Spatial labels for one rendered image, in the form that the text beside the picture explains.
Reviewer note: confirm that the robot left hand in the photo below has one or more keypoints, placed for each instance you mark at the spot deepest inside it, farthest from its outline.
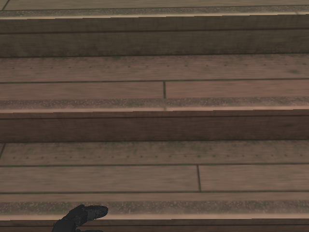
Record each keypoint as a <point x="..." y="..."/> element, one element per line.
<point x="78" y="216"/>

